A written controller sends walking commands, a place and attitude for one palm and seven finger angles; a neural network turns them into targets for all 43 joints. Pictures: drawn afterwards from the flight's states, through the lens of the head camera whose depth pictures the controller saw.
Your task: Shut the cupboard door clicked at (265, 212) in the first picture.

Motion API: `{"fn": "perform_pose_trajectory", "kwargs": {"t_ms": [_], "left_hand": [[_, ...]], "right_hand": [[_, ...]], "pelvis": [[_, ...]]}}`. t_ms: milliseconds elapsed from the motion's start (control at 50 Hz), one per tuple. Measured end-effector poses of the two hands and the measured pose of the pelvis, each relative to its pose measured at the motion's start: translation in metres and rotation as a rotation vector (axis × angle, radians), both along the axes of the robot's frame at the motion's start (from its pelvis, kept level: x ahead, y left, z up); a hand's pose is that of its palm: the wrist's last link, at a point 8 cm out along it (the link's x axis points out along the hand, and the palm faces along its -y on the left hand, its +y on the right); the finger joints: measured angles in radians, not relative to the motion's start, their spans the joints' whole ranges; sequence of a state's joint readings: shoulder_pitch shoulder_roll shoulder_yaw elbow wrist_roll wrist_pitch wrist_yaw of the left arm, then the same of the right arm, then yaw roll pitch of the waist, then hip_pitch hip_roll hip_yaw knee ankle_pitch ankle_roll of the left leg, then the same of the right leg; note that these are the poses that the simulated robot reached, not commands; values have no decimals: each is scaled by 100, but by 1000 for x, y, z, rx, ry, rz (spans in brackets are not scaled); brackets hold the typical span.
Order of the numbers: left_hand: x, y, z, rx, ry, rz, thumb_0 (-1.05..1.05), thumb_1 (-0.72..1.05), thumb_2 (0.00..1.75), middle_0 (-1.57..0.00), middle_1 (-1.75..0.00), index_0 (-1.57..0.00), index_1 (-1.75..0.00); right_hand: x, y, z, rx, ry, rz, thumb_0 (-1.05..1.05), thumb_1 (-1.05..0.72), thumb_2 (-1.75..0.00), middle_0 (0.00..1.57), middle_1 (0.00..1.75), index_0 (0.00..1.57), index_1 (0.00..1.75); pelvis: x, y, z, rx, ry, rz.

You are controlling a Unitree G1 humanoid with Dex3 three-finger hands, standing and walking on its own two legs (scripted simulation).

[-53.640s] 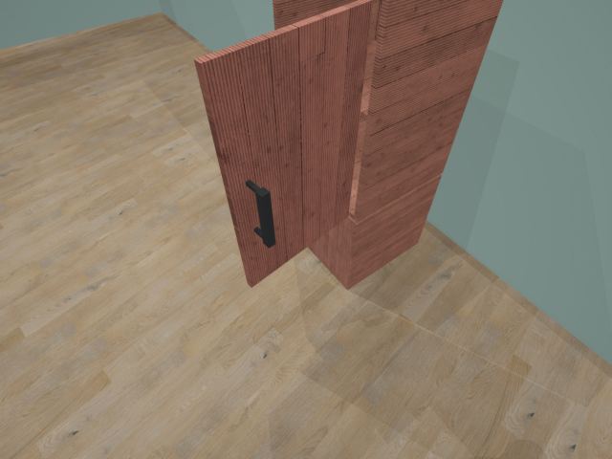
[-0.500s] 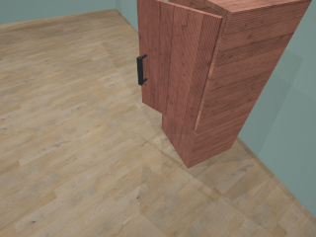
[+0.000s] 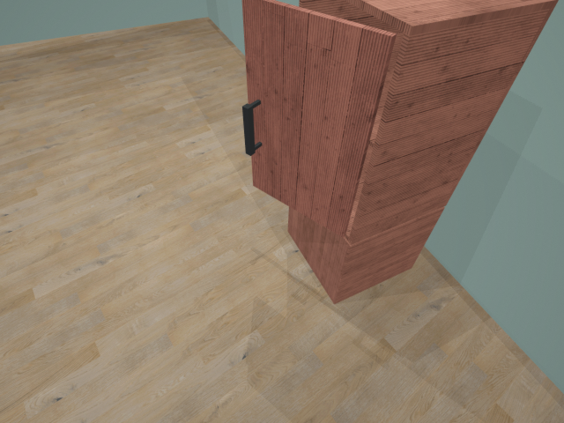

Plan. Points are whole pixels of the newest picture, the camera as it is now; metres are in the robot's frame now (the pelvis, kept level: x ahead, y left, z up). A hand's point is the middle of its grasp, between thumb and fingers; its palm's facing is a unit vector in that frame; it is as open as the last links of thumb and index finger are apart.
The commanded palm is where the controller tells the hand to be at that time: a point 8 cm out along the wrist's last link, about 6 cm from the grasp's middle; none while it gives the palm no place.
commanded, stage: walk to a spot facing it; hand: left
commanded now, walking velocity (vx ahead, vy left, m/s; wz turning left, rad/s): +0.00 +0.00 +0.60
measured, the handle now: (253, 128) +0.88 +0.12 -0.08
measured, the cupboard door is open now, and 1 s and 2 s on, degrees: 26 26 26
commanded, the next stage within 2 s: none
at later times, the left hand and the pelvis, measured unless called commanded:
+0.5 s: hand out of the picture +0.00 +0.23 -0.20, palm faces +0.25 -0.94 -0.23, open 7.4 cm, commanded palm none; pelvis -0.01 +0.02 -0.02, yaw +14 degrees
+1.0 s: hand out of the picture -0.03 +0.17 -0.16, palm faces +0.51 -0.81 -0.30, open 7.4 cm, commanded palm none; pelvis +0.01 -0.04 -0.01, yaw +33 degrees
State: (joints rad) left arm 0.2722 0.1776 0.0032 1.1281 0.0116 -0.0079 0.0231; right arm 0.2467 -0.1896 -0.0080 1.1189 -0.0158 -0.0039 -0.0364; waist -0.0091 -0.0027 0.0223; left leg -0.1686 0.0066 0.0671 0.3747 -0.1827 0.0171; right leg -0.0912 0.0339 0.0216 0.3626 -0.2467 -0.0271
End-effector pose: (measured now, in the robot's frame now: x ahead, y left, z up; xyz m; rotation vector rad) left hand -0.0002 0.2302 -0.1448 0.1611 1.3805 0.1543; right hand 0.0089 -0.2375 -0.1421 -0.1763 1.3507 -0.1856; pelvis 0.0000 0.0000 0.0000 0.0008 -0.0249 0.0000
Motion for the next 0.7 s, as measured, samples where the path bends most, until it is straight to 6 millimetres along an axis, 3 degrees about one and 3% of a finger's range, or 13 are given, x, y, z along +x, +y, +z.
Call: {"fn": "perform_pose_trajectory", "kwargs": {"t_ms": [260, 420, 580, 700], "left_hand": [[-5, 5, -9, 16, -22, 100, 0, 91, 90, -20, -30, -20, -30], [-16, 35, -31, 15, -60, 212, 0, 91, 90, -20, -30, -20, -30], [-7, 59, -2, 66, -116, 248, 1, 91, 90, -20, -30, -20, -30], [1, 58, 14, 122, -180, 287, 1, 91, 90, -20, -30, -19, -30]], "right_hand": [[2, 3, -12, 16, 75, 59, 1, -91, -90, 20, 29, 20, 30], [42, 16, -11, -36, 24, 172, 1, -91, -90, 20, 29, 20, 30], [75, 26, 2, -35, -16, 285, 1, -91, -90, 21, 29, 21, 30], [105, 17, 0, -20, -32, 357, 1, -91, -90, 21, 30, 21, 30]], "pelvis": [[-4, -1, -11, -15, 10, 95], [-6, 19, -27, -12, 9, 213], [-13, 20, -10, -24, 56, 284], [-10, 3, -7, -31, 75, 357]]}}
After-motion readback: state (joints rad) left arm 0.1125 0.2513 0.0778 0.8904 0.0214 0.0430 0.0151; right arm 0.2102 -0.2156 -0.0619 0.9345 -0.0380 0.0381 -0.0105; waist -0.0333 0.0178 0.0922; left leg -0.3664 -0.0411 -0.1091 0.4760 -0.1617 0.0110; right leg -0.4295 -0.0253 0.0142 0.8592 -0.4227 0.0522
